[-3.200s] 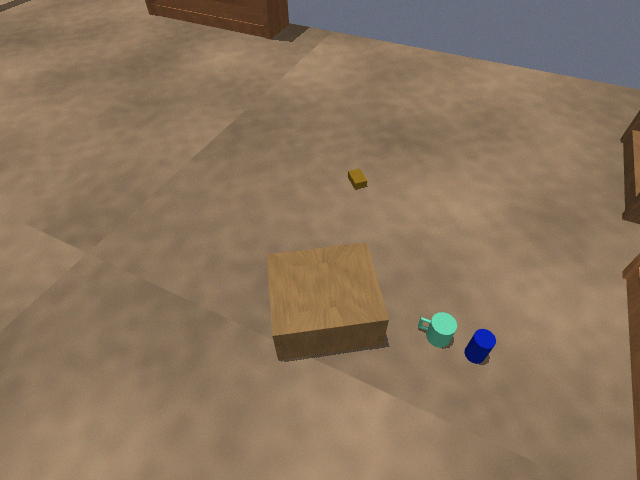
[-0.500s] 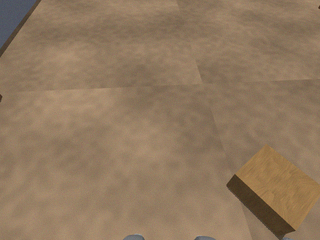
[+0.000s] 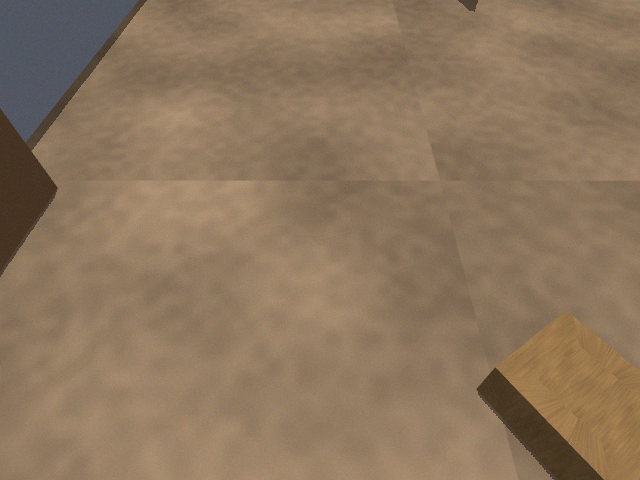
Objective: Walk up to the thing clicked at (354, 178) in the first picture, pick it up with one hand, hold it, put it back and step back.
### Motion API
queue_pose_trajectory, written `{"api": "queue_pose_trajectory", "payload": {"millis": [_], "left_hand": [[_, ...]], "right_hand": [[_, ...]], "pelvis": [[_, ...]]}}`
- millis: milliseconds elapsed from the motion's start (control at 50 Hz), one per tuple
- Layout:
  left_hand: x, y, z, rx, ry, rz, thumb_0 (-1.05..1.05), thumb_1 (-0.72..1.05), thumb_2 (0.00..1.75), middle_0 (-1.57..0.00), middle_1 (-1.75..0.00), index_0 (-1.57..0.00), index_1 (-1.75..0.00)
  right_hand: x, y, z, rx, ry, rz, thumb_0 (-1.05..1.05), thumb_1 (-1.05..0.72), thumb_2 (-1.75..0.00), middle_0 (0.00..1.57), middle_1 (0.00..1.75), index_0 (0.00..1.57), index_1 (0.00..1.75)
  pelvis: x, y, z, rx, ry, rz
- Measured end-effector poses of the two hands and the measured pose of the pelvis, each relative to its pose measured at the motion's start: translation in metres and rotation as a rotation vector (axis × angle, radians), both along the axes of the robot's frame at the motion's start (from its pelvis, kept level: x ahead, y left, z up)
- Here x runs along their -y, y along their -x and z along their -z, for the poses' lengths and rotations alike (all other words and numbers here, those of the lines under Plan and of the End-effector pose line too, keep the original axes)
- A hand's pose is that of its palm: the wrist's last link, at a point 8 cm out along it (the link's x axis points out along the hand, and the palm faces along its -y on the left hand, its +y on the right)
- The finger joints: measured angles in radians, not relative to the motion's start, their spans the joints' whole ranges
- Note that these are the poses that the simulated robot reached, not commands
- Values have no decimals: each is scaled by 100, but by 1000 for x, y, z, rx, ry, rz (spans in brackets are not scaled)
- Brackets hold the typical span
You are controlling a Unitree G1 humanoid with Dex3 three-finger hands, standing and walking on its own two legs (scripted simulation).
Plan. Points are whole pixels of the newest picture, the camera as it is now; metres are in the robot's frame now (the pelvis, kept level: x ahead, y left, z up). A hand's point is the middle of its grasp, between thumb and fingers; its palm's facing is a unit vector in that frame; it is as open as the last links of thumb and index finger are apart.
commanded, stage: walk up
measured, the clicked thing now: out of the picture +0.59 -1.36 -0.74
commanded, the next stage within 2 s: stand in 0.40 s
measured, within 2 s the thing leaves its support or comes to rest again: neither
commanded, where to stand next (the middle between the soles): +0.07 -0.02 m, yaw -2 degrees
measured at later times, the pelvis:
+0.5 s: pelvis +0.01 -0.01 +0.02, yaw +1 degrees
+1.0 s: pelvis +0.01 -0.02 +0.02, yaw +0 degrees
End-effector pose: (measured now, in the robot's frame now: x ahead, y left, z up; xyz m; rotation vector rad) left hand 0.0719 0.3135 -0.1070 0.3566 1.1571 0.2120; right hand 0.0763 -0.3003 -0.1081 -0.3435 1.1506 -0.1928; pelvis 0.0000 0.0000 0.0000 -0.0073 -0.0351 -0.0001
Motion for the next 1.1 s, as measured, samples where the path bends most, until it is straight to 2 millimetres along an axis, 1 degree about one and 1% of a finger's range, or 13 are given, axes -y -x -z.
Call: {"api": "queue_pose_trajectory", "payload": {"millis": [140,260,400,520,680,840,960,1100], "left_hand": [[14,-8,-3,13,37,2,1,90,90,-21,-30,-21,-30],[20,-12,-4,15,56,-12,1,90,90,-21,-30,-21,-30],[22,-10,-6,-9,59,-35,1,90,90,-21,-30,-21,-30],[23,-4,-9,-49,46,-42,1,90,90,-21,-30,-21,-30],[27,1,-12,-75,36,-45,1,90,90,-21,-30,-21,-30],[33,2,-13,-87,32,-40,1,90,90,-21,-30,-21,-30],[37,-1,-13,-91,35,-38,1,90,90,-21,-30,-21,-30],[42,-8,-14,-77,37,-34,1,90,90,-21,-30,-21,-30]], "right_hand": [[2,-11,-6,9,-6,-14,0,-90,-89,20,30,20,30],[3,-16,-13,0,-6,-26,0,-90,-89,20,30,20,30],[6,-19,-16,-20,-4,-21,0,-90,-89,20,30,20,30],[7,-19,-15,-31,-15,-5,0,-90,-89,20,30,20,30],[9,-15,-12,-45,-32,9,0,-90,-89,20,30,20,30],[14,-5,-9,-76,-41,23,0,-90,-89,20,30,20,30],[19,3,-8,-101,-36,32,0,-90,-89,20,30,20,30],[24,5,-8,-102,-32,39,0,-90,-89,20,30,20,30]], "pelvis": [[2,-1,-7,5,-5,-7],[6,-2,-13,4,-6,-14],[9,-5,-18,3,-4,-19],[12,-5,-21,8,-6,-10],[16,-3,-24,10,-8,-4],[21,-3,-24,4,-9,0],[24,-5,-25,-1,-9,3],[27,-7,-25,0,-11,4]]}}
